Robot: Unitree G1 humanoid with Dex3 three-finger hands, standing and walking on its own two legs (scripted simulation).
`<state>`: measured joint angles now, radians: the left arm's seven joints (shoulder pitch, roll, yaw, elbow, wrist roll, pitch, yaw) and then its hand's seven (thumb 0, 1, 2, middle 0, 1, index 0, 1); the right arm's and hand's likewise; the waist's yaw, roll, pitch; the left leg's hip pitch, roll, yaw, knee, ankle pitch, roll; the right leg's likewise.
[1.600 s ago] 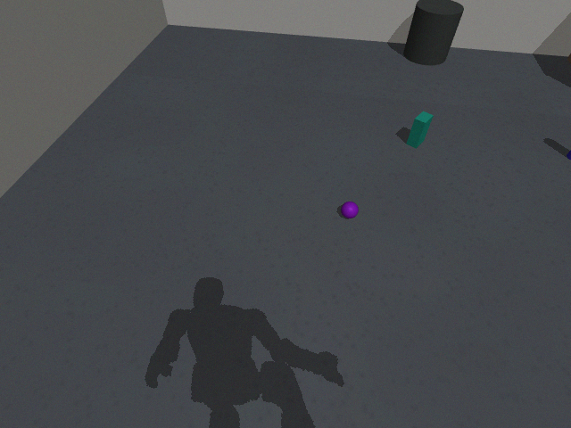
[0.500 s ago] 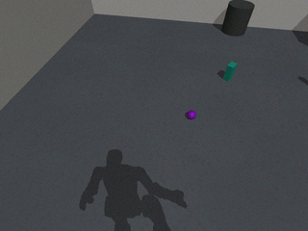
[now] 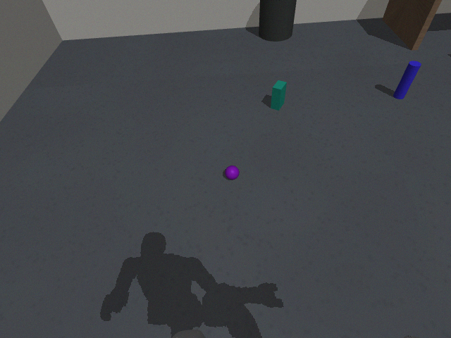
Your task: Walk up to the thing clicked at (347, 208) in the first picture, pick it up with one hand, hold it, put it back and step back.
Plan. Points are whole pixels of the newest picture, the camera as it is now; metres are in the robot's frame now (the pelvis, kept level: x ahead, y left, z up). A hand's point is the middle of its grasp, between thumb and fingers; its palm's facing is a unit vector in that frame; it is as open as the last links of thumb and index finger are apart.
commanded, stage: walk up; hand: left
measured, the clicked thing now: (232, 172) +1.04 +0.06 -0.72
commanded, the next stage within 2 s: none
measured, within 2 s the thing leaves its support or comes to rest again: neither
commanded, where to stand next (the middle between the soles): +0.57 -0.07 m, yaw -13 degrees
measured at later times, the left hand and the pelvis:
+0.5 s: hand (134, 240) +0.34 +0.26 -0.12, palm faces -0.20 -0.91 -0.35, open 7.4 cm; pelvis +0.20 +0.00 +0.01, yaw -8 degrees
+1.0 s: hand (168, 193) +0.47 +0.20 -0.11, palm faces -0.23 -0.89 -0.40, open 7.4 cm; pelvis +0.38 -0.06 +0.01, yaw -14 degrees
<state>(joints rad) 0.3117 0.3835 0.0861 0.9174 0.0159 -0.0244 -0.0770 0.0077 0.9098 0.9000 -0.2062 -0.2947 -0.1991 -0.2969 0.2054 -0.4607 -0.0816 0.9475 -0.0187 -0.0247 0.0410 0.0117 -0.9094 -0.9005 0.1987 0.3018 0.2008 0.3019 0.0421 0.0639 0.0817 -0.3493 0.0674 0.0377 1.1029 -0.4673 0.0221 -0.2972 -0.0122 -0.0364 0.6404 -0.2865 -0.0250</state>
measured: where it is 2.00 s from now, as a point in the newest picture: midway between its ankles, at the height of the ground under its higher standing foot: (256, 264)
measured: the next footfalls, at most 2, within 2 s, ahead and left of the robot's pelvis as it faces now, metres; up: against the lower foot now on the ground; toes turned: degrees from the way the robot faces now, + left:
left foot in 0.24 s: +0.24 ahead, +0.12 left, +0.00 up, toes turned +0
right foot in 0.66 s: +0.39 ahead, -0.18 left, +0.00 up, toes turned -13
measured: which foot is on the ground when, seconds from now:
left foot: up 0.00-0.22, down 0.24-0.68, up 0.70-1.00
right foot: down 0.00-0.26, up 0.28-0.64, down 0.66-1.00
